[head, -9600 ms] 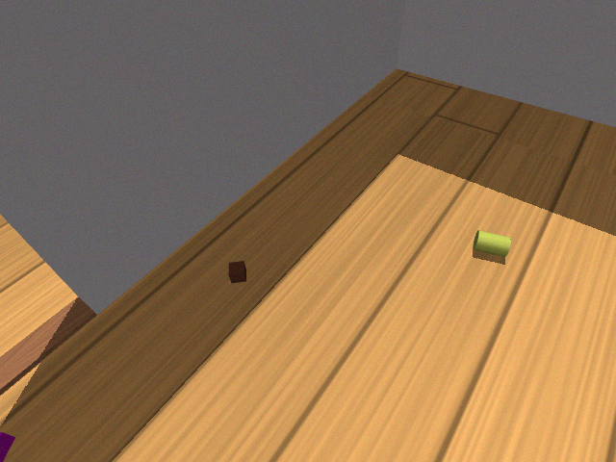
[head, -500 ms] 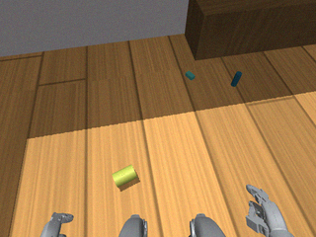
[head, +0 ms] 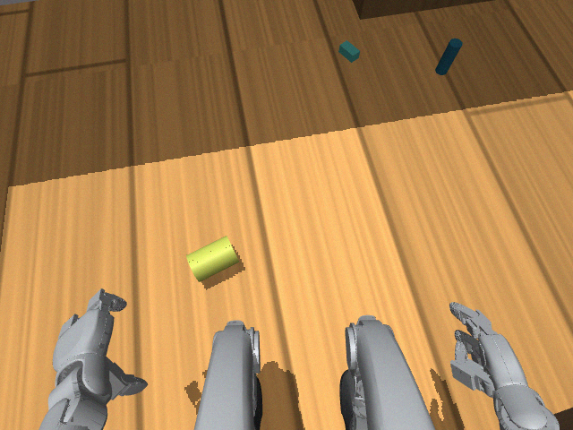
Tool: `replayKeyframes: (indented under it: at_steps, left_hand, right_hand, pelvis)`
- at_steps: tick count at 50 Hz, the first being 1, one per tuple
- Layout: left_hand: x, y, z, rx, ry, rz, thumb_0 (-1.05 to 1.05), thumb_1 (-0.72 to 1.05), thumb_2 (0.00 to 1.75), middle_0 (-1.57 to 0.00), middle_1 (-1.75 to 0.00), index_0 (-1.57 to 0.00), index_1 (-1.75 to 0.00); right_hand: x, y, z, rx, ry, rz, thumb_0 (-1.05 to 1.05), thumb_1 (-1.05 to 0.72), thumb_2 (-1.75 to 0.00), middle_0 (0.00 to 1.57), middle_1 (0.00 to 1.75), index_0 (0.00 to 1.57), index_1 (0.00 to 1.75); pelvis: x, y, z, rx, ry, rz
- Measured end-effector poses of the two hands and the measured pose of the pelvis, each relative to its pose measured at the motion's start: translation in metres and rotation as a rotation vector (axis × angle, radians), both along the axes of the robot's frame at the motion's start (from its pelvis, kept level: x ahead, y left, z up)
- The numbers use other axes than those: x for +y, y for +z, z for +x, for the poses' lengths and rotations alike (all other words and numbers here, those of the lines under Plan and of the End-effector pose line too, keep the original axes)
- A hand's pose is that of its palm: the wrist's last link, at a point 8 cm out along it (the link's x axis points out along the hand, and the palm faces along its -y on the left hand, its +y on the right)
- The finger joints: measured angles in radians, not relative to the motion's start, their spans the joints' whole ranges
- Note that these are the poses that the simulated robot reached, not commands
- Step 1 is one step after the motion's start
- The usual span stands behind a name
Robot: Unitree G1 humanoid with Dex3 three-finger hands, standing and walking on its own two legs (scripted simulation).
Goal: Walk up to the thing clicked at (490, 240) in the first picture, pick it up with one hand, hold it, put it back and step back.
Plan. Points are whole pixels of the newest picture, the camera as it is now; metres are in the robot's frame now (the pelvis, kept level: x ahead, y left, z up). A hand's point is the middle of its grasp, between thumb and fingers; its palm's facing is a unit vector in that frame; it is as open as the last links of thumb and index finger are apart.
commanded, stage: rise first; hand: left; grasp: from above
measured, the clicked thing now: (213, 258) +0.48 +0.22 -0.51
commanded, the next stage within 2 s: none
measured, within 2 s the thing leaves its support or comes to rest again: neither
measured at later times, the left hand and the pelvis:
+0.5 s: hand (153, 292) +0.36 +0.30 -0.29, palm faces -0.38 -0.14 -0.92, open 13.9 cm; pelvis -0.06 +0.00 -0.15, yaw -3 degrees
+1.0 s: hand (176, 271) +0.41 +0.27 -0.36, palm faces -0.37 -0.20 -0.91, open 13.8 cm; pelvis -0.04 +0.01 -0.20, yaw -5 degrees
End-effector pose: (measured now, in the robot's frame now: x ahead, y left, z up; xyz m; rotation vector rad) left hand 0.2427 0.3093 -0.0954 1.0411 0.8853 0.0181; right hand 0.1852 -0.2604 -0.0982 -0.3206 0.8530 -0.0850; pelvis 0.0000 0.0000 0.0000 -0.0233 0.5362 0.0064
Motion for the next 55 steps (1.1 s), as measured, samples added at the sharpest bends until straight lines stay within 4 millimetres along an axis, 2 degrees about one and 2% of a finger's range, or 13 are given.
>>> replayKeyframes:
  at_steps: [5,9,12,19,26,34,44,55]
  left_hand:
    - [-0.006,-0.039,0.034,-0.071,-0.097,0.133,0.0,-0.54,0.97,-0.1,-1.08,-0.1,-1.08]
    - [-0.012,-0.065,0.059,-0.105,-0.144,0.219,0.0,-0.54,0.99,-0.1,-1.08,-0.09,-1.08]
    - [-0.015,-0.081,0.076,-0.12,-0.165,0.265,0.0,-0.55,1.0,-0.1,-1.08,-0.09,-1.08]
    - [-0.017,-0.11,0.102,-0.123,-0.232,0.325,0.0,-0.54,1.01,-0.1,-1.07,-0.1,-1.07]
    - [-0.015,-0.142,0.118,-0.111,-0.27,0.347,0.0,-0.52,1.0,-0.11,-1.05,-0.11,-1.04]
    - [-0.02,-0.174,0.14,-0.127,-0.21,0.318,0.0,-0.53,1.0,-0.11,-1.03,-0.11,-1.03]
    - [-0.03,-0.195,0.167,-0.107,-0.194,0.325,0.0,-0.5,0.97,-0.14,-0.99,-0.13,-1.0]
    - [-0.033,-0.219,0.175,-0.095,-0.198,0.308,0.0,-0.47,0.94,-0.16,-0.99,-0.16,-0.99]
  right_hand:
    - [-0.009,-0.059,-0.028,0.087,-0.017,-0.001,0.01,-0.92,-0.9,0.2,0.3,0.2,0.3]
    - [-0.012,-0.099,-0.061,0.174,-0.03,0.0,0.01,-0.91,-0.9,0.2,0.3,0.2,0.3]
    - [-0.013,-0.122,-0.09,0.236,-0.044,0.0,0.01,-0.91,-0.9,0.2,0.3,0.2,0.3]
    - [-0.012,-0.152,-0.152,0.353,-0.101,-0.009,0.01,-0.9,-0.9,0.2,0.3,0.2,0.3]
    - [-0.01,-0.165,-0.191,0.434,-0.135,-0.031,0.01,-0.9,-0.89,0.2,0.3,0.2,0.3]
    - [-0.003,-0.176,-0.204,0.487,-0.126,-0.035,0.01,-0.89,-0.89,0.2,0.3,0.2,0.3]
    - [0.005,-0.196,-0.204,0.512,-0.106,0.015,0.0,-0.9,-0.89,0.2,0.3,0.2,0.3]
    - [0.007,-0.217,-0.206,0.556,-0.073,0.065,0.0,-0.9,-0.9,0.2,0.3,0.2,0.3]
  pelvis:
    - [-0.003,-0.045,-0.019,0.034,-0.006,0.0]
    - [-0.005,-0.075,-0.034,0.044,-0.013,0.0]
    - [-0.006,-0.094,-0.043,0.044,-0.02,-0.003]
    - [-0.005,-0.128,-0.055,0.034,-0.028,-0.017]
    - [0.001,-0.152,-0.056,0.035,-0.028,-0.037]
    - [0.008,-0.171,-0.052,0.056,-0.033,-0.056]
    - [0.01,-0.188,-0.045,0.079,-0.039,-0.063]
    - [0.006,-0.206,-0.04,0.08,-0.046,-0.058]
